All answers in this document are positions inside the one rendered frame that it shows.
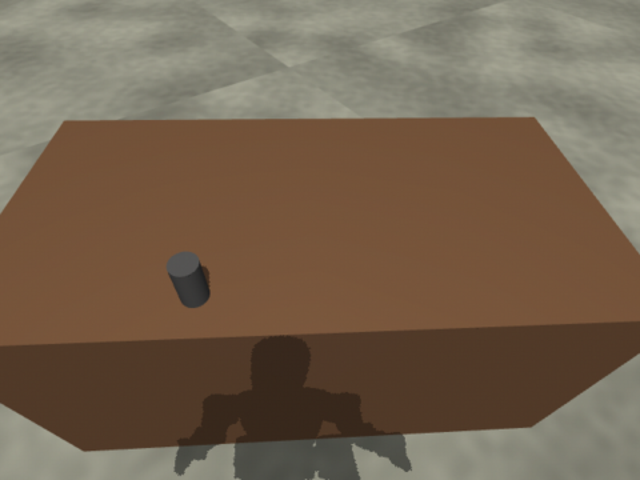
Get can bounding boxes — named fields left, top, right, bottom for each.
left=166, top=251, right=210, bottom=308

